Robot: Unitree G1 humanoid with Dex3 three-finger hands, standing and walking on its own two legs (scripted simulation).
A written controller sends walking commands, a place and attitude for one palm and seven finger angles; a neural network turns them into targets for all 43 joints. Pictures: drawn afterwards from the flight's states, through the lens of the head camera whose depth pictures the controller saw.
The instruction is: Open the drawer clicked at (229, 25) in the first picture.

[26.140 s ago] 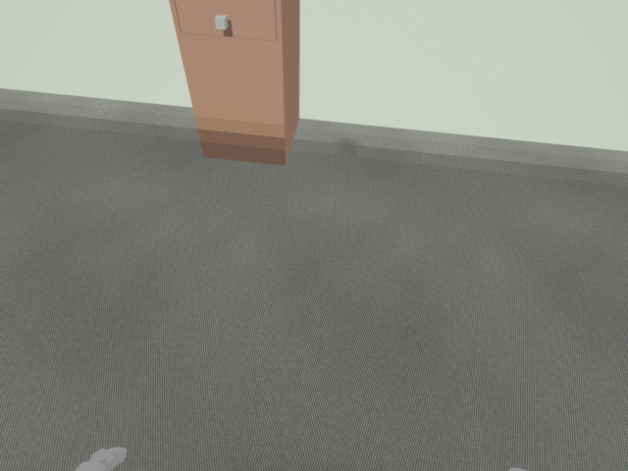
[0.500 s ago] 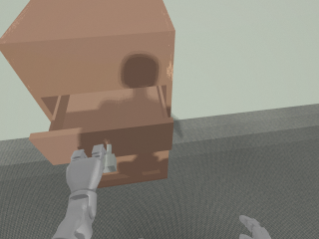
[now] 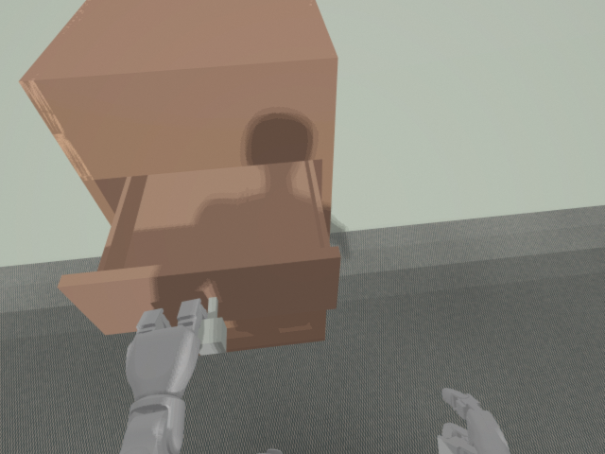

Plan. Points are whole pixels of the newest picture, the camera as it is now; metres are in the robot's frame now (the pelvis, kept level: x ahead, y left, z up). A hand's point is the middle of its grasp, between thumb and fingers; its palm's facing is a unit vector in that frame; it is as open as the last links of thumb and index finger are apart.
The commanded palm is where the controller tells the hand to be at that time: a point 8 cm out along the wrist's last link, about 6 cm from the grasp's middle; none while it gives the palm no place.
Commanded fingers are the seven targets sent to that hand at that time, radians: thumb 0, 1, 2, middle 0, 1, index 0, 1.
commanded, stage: pull the drawer open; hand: left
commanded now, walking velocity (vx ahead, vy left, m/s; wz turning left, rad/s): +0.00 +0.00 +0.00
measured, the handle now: (212, 323) +0.30 +0.16 -0.02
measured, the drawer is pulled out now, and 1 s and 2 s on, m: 0.21 0.30 0.30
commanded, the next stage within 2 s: open the thumb to release the handle in 1.10 s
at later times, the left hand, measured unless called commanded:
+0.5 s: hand (178, 403) +0.20 +0.19 -0.04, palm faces +0.01 -0.14 -0.99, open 5.3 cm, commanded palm +0.16 +0.18 +0.02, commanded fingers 0.00 0.90 0.90 -0.40 -1.35 -0.40 -1.35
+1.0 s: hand (174, 437) +0.16 +0.18 -0.04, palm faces +0.00 -0.16 -0.99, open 5.4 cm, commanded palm +0.12 +0.18 +0.02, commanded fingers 0.00 0.90 0.90 -0.40 -1.35 -0.40 -1.35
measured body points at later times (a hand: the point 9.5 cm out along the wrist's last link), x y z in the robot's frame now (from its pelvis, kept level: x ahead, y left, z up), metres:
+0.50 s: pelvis +0.00 -0.01 -0.01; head +0.02 -0.03 +0.44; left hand +0.19 +0.19 +0.02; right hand +0.21 -0.22 -0.10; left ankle +0.03 +0.09 -0.68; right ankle -0.04 -0.09 -0.68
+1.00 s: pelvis +0.00 -0.02 -0.02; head +0.03 -0.05 +0.43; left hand +0.15 +0.19 +0.02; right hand +0.23 -0.22 -0.11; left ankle +0.03 +0.09 -0.68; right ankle -0.04 -0.09 -0.68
